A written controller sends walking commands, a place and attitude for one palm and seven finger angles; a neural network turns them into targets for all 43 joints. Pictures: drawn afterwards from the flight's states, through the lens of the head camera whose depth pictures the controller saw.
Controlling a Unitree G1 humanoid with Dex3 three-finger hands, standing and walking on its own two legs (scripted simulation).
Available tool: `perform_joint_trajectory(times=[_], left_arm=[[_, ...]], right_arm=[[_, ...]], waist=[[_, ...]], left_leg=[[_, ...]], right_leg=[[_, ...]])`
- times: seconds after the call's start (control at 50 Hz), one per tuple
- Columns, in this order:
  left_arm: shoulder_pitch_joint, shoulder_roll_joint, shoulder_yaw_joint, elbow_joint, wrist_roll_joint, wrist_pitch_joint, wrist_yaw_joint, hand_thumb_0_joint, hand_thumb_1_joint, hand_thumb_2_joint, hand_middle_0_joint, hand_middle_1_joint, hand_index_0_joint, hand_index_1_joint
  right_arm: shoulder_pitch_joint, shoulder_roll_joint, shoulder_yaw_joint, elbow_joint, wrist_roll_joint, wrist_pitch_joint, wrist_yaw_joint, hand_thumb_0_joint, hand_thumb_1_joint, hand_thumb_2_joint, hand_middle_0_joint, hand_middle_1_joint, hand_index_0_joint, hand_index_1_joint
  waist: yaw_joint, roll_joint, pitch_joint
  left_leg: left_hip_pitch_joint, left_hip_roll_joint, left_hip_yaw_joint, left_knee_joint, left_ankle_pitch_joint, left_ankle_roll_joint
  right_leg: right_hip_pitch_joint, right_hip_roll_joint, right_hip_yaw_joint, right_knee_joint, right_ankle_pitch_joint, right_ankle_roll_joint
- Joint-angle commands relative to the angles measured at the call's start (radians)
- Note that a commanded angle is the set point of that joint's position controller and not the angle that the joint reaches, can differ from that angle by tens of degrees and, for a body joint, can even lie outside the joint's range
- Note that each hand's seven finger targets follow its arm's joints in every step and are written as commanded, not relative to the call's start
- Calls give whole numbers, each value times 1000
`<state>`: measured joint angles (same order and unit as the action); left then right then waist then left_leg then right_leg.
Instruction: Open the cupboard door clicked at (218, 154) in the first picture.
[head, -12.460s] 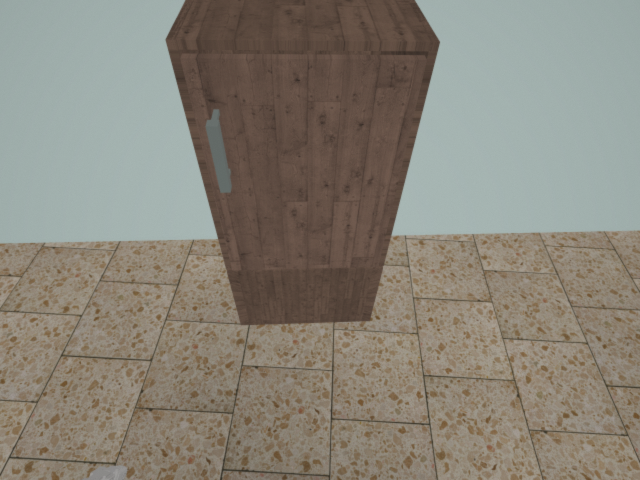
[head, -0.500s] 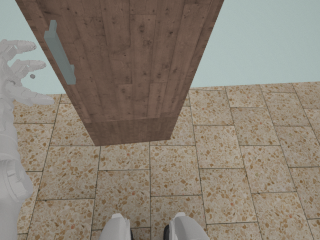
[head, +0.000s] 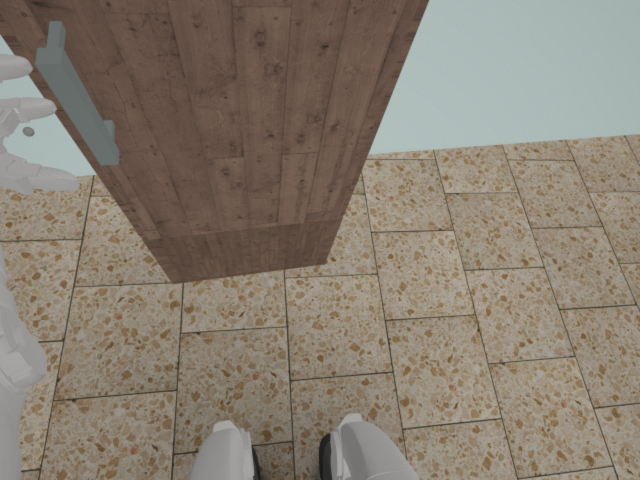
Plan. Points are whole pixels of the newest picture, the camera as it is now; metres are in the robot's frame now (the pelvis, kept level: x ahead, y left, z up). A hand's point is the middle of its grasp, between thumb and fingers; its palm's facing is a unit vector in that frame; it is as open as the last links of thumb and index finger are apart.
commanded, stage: move the hooked fingers beside the handle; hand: left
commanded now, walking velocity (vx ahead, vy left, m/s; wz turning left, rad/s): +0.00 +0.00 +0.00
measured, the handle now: (85, 101) +0.54 +0.23 +0.08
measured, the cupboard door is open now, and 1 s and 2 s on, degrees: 0 0 0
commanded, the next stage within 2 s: slide the fingers in behind the handle in 0.48 s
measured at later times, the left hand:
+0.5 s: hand (17, 142) +0.48 +0.29 +0.08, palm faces +0.09 -1.00 +0.00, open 14.0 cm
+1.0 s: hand (55, 140) +0.48 +0.25 +0.08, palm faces +0.08 -1.00 +0.00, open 14.0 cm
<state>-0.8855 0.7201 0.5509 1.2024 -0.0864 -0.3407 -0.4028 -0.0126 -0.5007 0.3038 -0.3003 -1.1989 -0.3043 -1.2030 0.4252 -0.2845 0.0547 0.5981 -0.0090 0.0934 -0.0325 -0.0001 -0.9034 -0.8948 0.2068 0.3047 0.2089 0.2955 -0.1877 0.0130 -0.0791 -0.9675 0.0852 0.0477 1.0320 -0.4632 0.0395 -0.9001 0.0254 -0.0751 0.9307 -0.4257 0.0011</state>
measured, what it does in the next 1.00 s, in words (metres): stands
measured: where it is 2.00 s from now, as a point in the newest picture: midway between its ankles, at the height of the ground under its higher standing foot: outside the picture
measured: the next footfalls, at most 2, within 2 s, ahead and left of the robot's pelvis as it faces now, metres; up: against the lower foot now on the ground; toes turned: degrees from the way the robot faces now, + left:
none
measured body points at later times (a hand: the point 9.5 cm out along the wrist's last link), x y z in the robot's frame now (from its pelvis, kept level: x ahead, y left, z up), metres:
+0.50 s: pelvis +0.00 +0.00 +0.00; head +0.13 +0.04 +0.43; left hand +0.47 +0.34 +0.08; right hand +0.03 -0.27 -0.10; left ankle +0.01 +0.09 -0.67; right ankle +0.00 -0.13 -0.67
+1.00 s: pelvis -0.01 +0.00 +0.00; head +0.12 +0.04 +0.43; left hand +0.47 +0.30 +0.08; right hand +0.00 -0.27 -0.10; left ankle +0.01 +0.09 -0.67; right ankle +0.00 -0.13 -0.67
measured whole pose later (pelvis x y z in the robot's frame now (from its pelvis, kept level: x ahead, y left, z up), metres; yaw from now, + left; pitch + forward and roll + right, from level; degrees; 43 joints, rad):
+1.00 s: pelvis -0.01 +0.00 +0.00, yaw +1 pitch +20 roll -4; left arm -0.88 0.61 0.46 1.19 -0.10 -0.36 -0.33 -0.01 -0.50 0.30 -0.30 -1.20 -0.30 -1.20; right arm 0.40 -0.27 0.05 0.61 -0.01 0.09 -0.02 0.00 -0.90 -0.89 0.21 0.30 0.21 0.30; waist -0.17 0.02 -0.09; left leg -0.94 0.07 0.04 1.04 -0.46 0.04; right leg -0.87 0.01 -0.08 0.94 -0.43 0.00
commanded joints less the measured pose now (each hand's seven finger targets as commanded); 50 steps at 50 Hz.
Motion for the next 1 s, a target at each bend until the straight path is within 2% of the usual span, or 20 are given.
perform_joint_trajectory(times=[0.0, 0.02, 0.04, 0.12, 0.18, 0.2, 0.3, 0.34, 0.38, 0.44, 0.48, 0.56, 0.58, 0.6, 0.66, 0.7, 0.74, 0.82, 0.88, 0.98], left_arm=[[-379, 334, 26, -212, -25, -70, 3, 0, -500, 300, -300, -1200, -300, -1200], [-381, 297, 3, -214, -34, -69, -2, 0, -500, 300, -300, -1200, -300, -1200], [-399, 309, 7, -228, -35, -71, -5, 0, -500, 300, -300, -1200, -300, -1200], [-374, 248, -22, -240, -55, -72, -16, 0, -500, 300, -300, -1200, -300, -1200], [-354, 216, -35, -229, -60, -69, -11, 0, -500, 300, -300, -1200, -300, -1200], [-344, 230, -24, -213, -59, -67, -6, 0, -500, 300, -300, -1200, -300, -1200], [-379, 239, -27, -224, -48, -82, 13, 0, -500, 300, -300, -1200, -300, -1200], [-396, 273, -2, -257, -48, -100, 14, 0, -500, 300, -300, -1200, -300, -1200], [-392, 251, -20, -258, -46, -104, 9, 0, -500, 300, -300, -1200, -300, -1200], [-379, 272, -7, -204, -47, -92, 2, 0, -500, 300, -300, -1200, -300, -1200], [-389, 253, -32, -195, -46, -81, -2, 0, -500, 300, -300, -1200, -300, -1200], [-404, 260, -20, -239, -54, -97, -8, 0, -500, 300, -300, -1200, -300, -1200], [-379, 250, -21, -230, -58, -96, -10, 0, -500, 300, -300, -1200, -300, -1200], [-389, 194, -63, -225, -66, -92, -14, 0, -500, 300, -300, -1200, -300, -1200], [-401, 217, -47, -190, -65, -79, -9, 0, -500, 300, -300, -1200, -300, -1200], [-406, 202, -61, -213, -58, -77, 2, 0, -500, 300, -300, -1200, -300, -1200], [-412, 206, -49, -266, -53, -95, 21, 0, -500, 300, -300, -1200, -300, -1200], [-395, 147, -67, -242, -58, -97, 53, 0, -500, 300, -300, -1200, -300, -1200], [-400, 186, -51, -207, -37, -84, 75, 0, -500, 300, -300, -1200, -300, -1200], [-416, 183, -52, -243, -27, -108, 101, 0, -500, 300, -300, -1200, -300, -1200]], right_arm=[[175, -202, -79, -30, 1, -7, -12, 0, -900, -900, 200, 300, 200, 300], [175, -199, -77, -33, 2, -5, -13, 0, -900, -900, 200, 300, 200, 300], [176, -202, -78, -28, 2, -4, -14, 0, -900, -900, 200, 300, 200, 300], [170, -195, -79, -28, 2, -3, -11, 0, -900, -900, 200, 300, 200, 300], [160, -193, -82, -27, 2, 1, -9, 0, -900, -900, 200, 300, 200, 300], [159, -196, -83, -30, 3, 1, -8, 0, -900, -900, 200, 300, 200, 300], [142, -193, -79, -35, 5, -4, -9, 0, -900, -900, 200, 300, 200, 300], [145, -197, -81, -36, 3, -7, -12, 0, -900, -900, 200, 300, 200, 300], [136, -192, -78, -34, 4, -9, -10, 0, -900, -900, 200, 300, 200, 300], [134, -198, -77, -32, 6, -10, -13, 0, -900, -900, 200, 300, 200, 300], [131, -197, -73, -34, 9, -10, -16, 0, -900, -900, 200, 300, 200, 300], [135, -197, -75, -34, 4, -13, -16, 0, -900, -900, 200, 300, 200, 300], [134, -196, -76, -31, 5, -14, -16, 0, -900, -900, 200, 300, 200, 300], [132, -191, -73, -29, 7, -13, -13, 0, -900, -900, 200, 300, 200, 300], [138, -199, -74, -22, 8, -12, -16, 0, -900, -900, 200, 300, 200, 300], [137, -195, -74, -27, 7, -15, -14, 0, -900, -900, 200, 300, 200, 300], [142, -191, -79, -27, 3, -15, -11, 0, -900, -900, 200, 300, 200, 300], [144, -187, -80, -22, 1, -18, -4, 0, -900, -900, 200, 300, 200, 300], [140, -190, -77, -23, 4, -16, -5, 0, -900, -900, 200, 300, 200, 300], [137, -183, -77, -31, 3, -23, -1, 0, -900, -900, 200, 300, 200, 300]], waist=[[20, 192, -485], [13, 206, -489], [13, 204, -501], [14, 227, -493], [17, 195, -479], [19, 169, -468], [15, 176, -447], [24, 190, -505], [24, 216, -504], [19, 171, -467], [11, 179, -439], [22, 212, -509], [25, 206, -503], [8, 187, -480], [9, 153, -442], [14, 190, -451], [27, 236, -512], [19, 179, -465], [20, 156, -432], [23, 170, -470]], left_leg=[[463, -32, -107, -101, 510, -9], [483, -34, -103, -96, 524, -7], [499, -31, -111, -97, 540, -11], [538, -29, -115, -97, 589, -15], [535, -28, -118, -102, 572, -18], [512, -31, -120, -108, 540, -16], [481, -36, -112, -106, 488, -13], [509, -36, -117, -99, 534, -17], [522, -36, -118, -98, 536, -21], [478, -35, -119, -99, 495, -16], [460, -37, -113, -105, 450, -13], [510, -36, -123, -99, 489, -19], [510, -35, -122, -99, 495, -20], [500, -36, -118, -99, 477, -15], [453, -37, -123, -108, 417, -12], [465, -39, -121, -114, 411, -14], [536, -35, -132, -110, 476, -23], [515, -33, -137, -119, 448, -21], [447, -39, -123, -124, 384, -15], [454, -42, -114, -117, 393, -15]], right_leg=[[139, 44, 27, -84, 339, -18], [125, 47, 28, -83, 347, -19], [124, 45, 26, -83, 350, -18], [101, 46, 18, -84, 356, -22], [96, 45, 14, -88, 338, -19], [107, 46, 14, -91, 326, -19], [109, 41, 21, -88, 310, -19], [128, 42, 24, -75, 337, -21], [116, 40, 21, -75, 327, -22], [116, 41, 23, -78, 311, -21], [105, 40, 23, -85, 289, -19], [105, 40, 22, -77, 295, -23], [105, 41, 21, -78, 298, -24], [97, 42, 21, -85, 294, -21], [95, 40, 19, -88, 258, -21], [88, 38, 19, -89, 248, -23], [74, 40, 15, -79, 260, -27], [67, 43, 8, -84, 241, -27], [94, 39, 19, -91, 229, -22], [116, 38, 26, -84, 250, -22]])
